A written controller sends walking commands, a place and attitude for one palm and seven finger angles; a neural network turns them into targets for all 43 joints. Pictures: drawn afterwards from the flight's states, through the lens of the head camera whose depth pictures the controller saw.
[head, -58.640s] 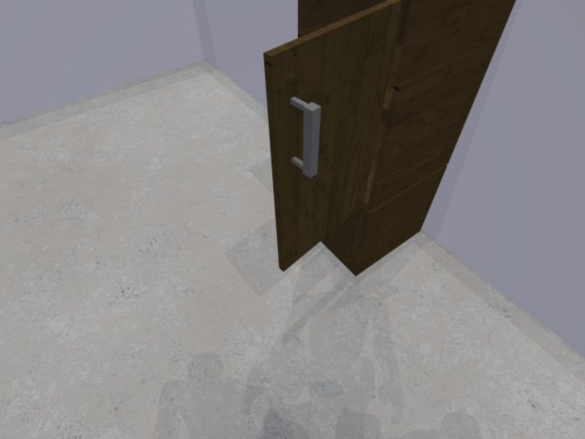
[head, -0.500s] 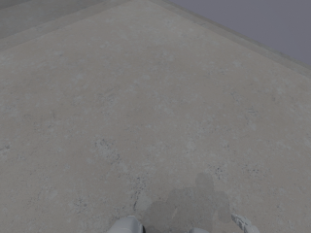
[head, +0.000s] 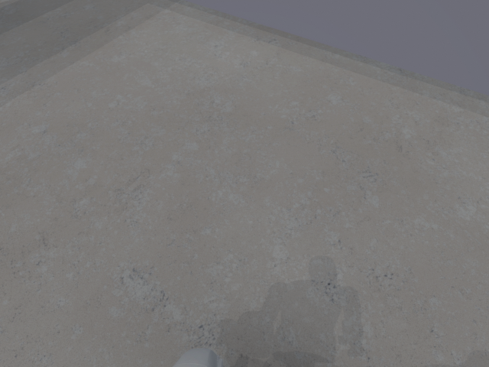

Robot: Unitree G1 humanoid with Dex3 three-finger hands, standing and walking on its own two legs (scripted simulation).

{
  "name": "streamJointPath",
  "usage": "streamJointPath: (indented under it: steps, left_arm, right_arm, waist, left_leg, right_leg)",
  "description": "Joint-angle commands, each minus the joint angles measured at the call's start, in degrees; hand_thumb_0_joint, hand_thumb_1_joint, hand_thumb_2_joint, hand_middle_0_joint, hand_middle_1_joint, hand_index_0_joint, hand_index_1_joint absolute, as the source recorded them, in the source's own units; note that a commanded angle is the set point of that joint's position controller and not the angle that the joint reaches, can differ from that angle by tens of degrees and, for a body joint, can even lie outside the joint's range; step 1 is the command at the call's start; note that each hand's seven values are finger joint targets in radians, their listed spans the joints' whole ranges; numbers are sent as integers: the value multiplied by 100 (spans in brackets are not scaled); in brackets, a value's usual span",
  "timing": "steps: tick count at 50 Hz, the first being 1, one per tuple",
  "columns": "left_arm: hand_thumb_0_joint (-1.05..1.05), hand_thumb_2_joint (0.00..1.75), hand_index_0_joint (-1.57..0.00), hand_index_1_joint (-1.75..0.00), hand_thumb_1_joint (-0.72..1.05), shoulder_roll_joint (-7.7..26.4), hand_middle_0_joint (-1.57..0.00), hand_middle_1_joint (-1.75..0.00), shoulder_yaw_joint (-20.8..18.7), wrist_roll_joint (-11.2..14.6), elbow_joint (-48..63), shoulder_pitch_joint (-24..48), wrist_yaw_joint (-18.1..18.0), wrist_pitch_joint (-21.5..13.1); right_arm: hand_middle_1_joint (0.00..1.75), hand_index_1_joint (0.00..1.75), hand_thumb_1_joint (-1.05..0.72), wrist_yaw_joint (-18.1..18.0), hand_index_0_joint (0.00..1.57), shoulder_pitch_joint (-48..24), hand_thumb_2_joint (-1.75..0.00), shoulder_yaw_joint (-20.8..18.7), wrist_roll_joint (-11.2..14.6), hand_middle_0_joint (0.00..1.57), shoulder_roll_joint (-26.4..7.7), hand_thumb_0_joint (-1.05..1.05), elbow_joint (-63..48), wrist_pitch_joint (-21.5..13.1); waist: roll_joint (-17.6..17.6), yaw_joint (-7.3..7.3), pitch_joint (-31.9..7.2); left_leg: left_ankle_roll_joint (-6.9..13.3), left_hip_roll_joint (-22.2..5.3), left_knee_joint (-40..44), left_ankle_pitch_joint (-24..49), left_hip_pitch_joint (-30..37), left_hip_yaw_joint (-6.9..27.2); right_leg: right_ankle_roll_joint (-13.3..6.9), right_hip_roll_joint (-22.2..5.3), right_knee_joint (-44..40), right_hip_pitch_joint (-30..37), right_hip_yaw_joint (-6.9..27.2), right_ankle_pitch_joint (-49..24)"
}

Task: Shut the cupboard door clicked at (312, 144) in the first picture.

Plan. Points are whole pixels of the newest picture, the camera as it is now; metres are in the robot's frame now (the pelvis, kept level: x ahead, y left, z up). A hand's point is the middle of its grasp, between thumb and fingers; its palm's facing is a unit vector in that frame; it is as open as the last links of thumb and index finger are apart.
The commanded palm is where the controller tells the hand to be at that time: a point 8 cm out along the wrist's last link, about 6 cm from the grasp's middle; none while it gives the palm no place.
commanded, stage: turn to face it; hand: left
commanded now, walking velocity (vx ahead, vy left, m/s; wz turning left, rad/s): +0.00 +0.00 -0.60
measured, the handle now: out of the picture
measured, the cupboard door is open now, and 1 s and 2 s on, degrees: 21 21 21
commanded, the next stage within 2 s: none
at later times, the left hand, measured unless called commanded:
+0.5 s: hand (137, 317) +0.21 +0.24 -0.16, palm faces -0.24 -0.94 -0.23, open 7.4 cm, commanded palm none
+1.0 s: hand (181, 300) +0.25 +0.16 -0.17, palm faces -0.52 -0.83 -0.20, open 7.4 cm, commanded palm none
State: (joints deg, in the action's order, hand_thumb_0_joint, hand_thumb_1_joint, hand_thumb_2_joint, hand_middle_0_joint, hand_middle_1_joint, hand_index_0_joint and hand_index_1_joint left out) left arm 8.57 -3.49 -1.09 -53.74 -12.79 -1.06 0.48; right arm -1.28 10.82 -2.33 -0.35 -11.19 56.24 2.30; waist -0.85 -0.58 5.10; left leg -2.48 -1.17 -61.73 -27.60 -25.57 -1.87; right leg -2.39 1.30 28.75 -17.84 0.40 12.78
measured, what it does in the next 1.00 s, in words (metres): steps on the spot, turning right: left foot, then right foot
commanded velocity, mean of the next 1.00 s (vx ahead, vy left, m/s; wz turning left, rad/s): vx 0.00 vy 0.00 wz -0.60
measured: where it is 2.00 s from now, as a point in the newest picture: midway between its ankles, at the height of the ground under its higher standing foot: outside the picture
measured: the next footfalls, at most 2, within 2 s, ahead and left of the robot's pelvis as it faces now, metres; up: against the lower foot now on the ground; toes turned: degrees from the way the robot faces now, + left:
left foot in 0.24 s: +0.10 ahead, +0.16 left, +0.00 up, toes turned -7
right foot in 0.64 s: +0.05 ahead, -0.10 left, +0.00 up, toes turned -27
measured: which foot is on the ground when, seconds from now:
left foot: up 0.00-0.22, down 0.24-0.64, up 0.66-1.00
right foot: down 0.00-0.22, up 0.24-0.62, down 0.64-1.00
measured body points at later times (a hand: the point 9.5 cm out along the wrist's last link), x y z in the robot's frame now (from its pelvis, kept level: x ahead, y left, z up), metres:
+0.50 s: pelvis +0.05 +0.05 +0.00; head +0.10 +0.06 +0.45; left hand +0.22 +0.29 -0.14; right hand +0.06 -0.21 -0.13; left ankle +0.06 +0.16 -0.74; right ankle +0.00 -0.09 -0.68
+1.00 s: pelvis +0.08 +0.03 +0.00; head +0.13 +0.02 +0.44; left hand +0.28 +0.20 -0.15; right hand +0.02 -0.24 -0.13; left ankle +0.17 +0.13 -0.72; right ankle +0.01 -0.08 -0.74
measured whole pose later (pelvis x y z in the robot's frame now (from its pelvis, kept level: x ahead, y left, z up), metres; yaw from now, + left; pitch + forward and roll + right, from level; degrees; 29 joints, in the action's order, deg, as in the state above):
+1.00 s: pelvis +0.08 +0.03 +0.00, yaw -34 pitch +2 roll +0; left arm 12.1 -3.4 -1.4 -51.0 -12.6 0.5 2.6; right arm -0.8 9.7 -2.5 0.0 -12.7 50.3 2.1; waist 1.8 -0.7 3.2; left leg -4.3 -1.8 -39.7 -20.3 -22.1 -1.3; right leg 0.5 1.7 30.8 -16.6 6.8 15.9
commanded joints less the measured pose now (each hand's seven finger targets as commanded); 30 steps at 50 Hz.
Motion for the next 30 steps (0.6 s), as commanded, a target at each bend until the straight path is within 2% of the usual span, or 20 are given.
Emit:
streamJointPath:
  steps: [1, 6, 7, 8, 9, 10, 11, 12, 13, 14, 15, 16, 18, 20, 21, 23, 26, 28, 29, 30]
  left_arm:
    - [0, 90, -20, -30, 90, 1199, -20, -30, -304, -30, 297, -352, -49, -71]
    - [0, 90, -20, -30, 90, 1360, -20, -30, -373, -64, 322, -276, 9, 3]
    - [0, 90, -20, -30, 90, 1407, -20, -30, -387, -60, 360, -174, 18, 26]
    - [0, 90, -20, -30, 90, 1375, -20, -30, -388, -57, 383, -60, 21, 45]
    - [0, 90, -20, -30, 90, 1358, -20, -30, -377, -15, 431, 100, 32, 77]
    - [0, 90, -20, -30, 90, 1130, -20, -30, -322, 35, 511, 105, 46, 100]
    - [0, 90, -20, -30, 90, 799, -20, -30, -263, 96, 608, -95, 93, 116]
    - [0, 90, -20, -30, 90, 958, -20, -30, -252, 43, 668, 71, 97, 118]
    - [0, 90, -20, -30, 90, 1008, -20, -30, -257, 10, 754, 71, 117, 126]
    - [0, 90, -20, -30, 90, 1052, -20, -30, -314, -48, 649, 71, 158, 156]
    - [0, 90, -20, -30, 90, 1070, -20, -30, -346, -39, 580, 92, 200, 184]
    - [0, 90, -20, -30, 90, 1049, -20, -30, -331, -23, 600, 96, 231, 223]
    - [0, 90, -20, -30, 90, 951, -20, -30, -293, -18, 625, 53, 281, 264]
    - [0, 90, -20, -30, 90, 900, -20, -30, -253, -1, 717, 249, 302, 285]
    - [0, 90, -20, -30, 90, 878, -20, -30, -234, -6, 773, 401, 312, 282]
    - [0, 90, -20, -30, 90, 855, -20, -30, -207, -16, 860, 545, 324, 269]
    - [0, 90, -20, -30, 90, 846, -20, -30, -201, -11, 908, 599, 336, 245]
    - [0, 90, -20, -30, 90, 903, -20, -30, -197, -23, 905, 513, 330, 208]
    - [0, 90, -20, -30, 90, 945, -20, -30, -224, -15, 858, 297, 325, 184]
    - [0, 90, -20, -30, 90, 1133, -20, -30, -267, -26, 722, -151, 306, 145]
  right_arm:
    - [30, 30, -90, -12, 20, -20, -90, -93, -31, 20, -297, 0, -546, -109]
    - [30, 30, -90, -36, 20, -164, -90, -124, 12, 20, -364, 0, -743, -148]
    - [30, 30, -90, -49, 20, -55, -90, -128, 29, 20, -391, 0, -743, -165]
    - [30, 30, -90, -55, 20, 106, -90, -137, 38, 20, -397, 0, -699, -191]
    - [30, 30, -90, -72, 20, 377, -90, -141, 36, 20, -487, 0, -622, -232]
    - [30, 30, -90, -99, 20, 573, -90, -176, 6, 20, -781, 0, -578, -301]
    - [30, 30, -90, -115, 20, 648, -90, -276, -90, 20, -1378, 0, -654, -356]
    - [30, 30, -90, -147, 20, 767, -90, -298, -125, 20, -1544, 0, -690, -307]
    - [30, 30, -90, -142, 20, 563, -90, -256, -145, 20, -1459, 0, -823, -275]
    - [30, 30, -90, -145, 20, 340, -90, -205, -184, 20, -1245, 0, -859, -317]
    - [30, 30, -90, -157, 20, 157, -90, -183, -178, 20, -1207, 0, -899, -313]
    - [30, 30, -90, -154, 20, 81, -90, -160, -174, 20, -1147, 0, -964, -300]
    - [30, 30, -90, -175, 20, 71, -90, -147, -152, 20, -1069, 0, -940, -309]
    - [30, 30, -90, -162, 20, 345, -90, -188, -153, 20, -1098, 0, -853, -302]
    - [30, 30, -90, -153, 20, 474, -90, -208, -153, 20, -1126, 0, -800, -295]
    - [30, 30, -90, -121, 20, 528, -90, -252, -151, 20, -1168, 0, -755, -271]
    - [30, 30, -90, -78, 20, 501, -90, -296, -158, 20, -1293, 0, -739, -248]
    - [30, 30, -90, -50, 20, 468, -90, -319, -149, 20, -1335, 0, -735, -232]
    - [30, 30, -90, -44, 20, 340, -90, -333, -138, 20, -1353, 0, -752, -226]
    - [30, 30, -90, -20, 20, 189, -90, -340, -94, 20, -1353, 0, -795, -221]
  waist:
    - [555, -46, -1171]
    - [988, -73, -986]
    - [1023, 10, -980]
    - [1083, 91, -990]
    - [961, 250, -990]
    - [252, 312, -1103]
    - [-1488, 280, -1166]
    - [-1496, 391, -1043]
    - [-868, 265, -761]
    - [-750, 150, -625]
    - [-881, 68, -499]
    - [-862, 39, -415]
    - [-1001, 6, -566]
    - [-1034, 125, -747]
    - [-947, 195, -752]
    - [-1013, 263, -718]
    - [-1186, 267, -657]
    - [-1156, 204, -655]
    - [-1067, 40, -733]
    - [-710, -224, -901]
  left_leg:
    - [-138, -113, 441, 371, -382, 119]
    - [-124, 23, 1734, 399, 77, 90]
    - [-109, 58, 2112, 540, 383, 86]
    - [-96, 79, 2652, 871, 778, 93]
    - [-90, 84, 3364, 1459, 1447, 35]
    - [6, -454, 4031, 1797, 2187, 428]
    - [564, -1972, 4427, 2693, 2684, 1976]
    - [1139, -2672, 4432, 3418, 2315, 2382]
    - [1345, -2678, 4361, 3335, 1802, 2103]
    - [1275, -2363, 4426, 3705, 1707, 1792]
    - [1198, -2158, 4299, 4085, 1640, 1389]
    - [1115, -1966, 4216, 4205, 1597, 933]
    - [1008, -1727, 4060, 4494, 1935, 380]
    - [1001, -1733, 3960, 4683, 2331, 189]
    - [987, -1745, 3933, 4656, 2379, 111]
    - [975, -1819, 3877, 4509, 2322, -66]
    - [932, -1916, 3754, 4356, 2132, -209]
    - [799, -1921, 3498, 4256, 2014, -331]
    - [645, -1866, 3188, 4033, 1836, -427]
    - [399, -1681, 2525, 3557, 1439, -663]
  right_leg:
    - [-856, -1377, -738, 1293, 1467, -3095]
    - [-824, -1292, -616, 960, 1826, -2701]
    - [-757, -1258, -524, 776, 1856, -2563]
    - [-606, -1124, -367, 548, 1840, -2381]
    - [-389, -953, -185, 125, 1720, -1996]
    - [-111, -513, 266, -452, 1398, -1141]
    - [270, 266, 1436, -1447, 598, 1277]
    - [380, 145, 2702, -1455, 255, 2450]
    - [410, -128, 3271, -1350, 331, 2231]
    - [462, -91, 3718, -1518, 259, 1930]
    - [512, -210, 3952, -1577, 237, 1737]
    - [546, -276, 4009, -1527, 167, 1554]
    - [607, -307, 3708, -1504, -45, 1357]
    - [619, -310, 3247, -1462, -158, 1244]
    - [606, -320, 2941, -1378, -234, 1205]
    - [556, -298, 2344, -1088, -388, 1131]
    - [450, -219, 1716, -647, -548, 1101]
    - [355, -151, 1091, -249, -642, 823]
    - [293, -151, 530, 191, -611, 370]
    - [203, -224, -164, 953, -509, -399]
